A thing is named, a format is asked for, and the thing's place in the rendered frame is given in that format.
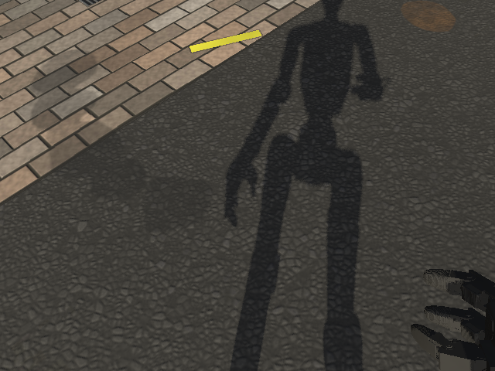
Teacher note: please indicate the right robot hand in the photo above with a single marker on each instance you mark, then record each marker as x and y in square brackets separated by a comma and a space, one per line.
[457, 355]

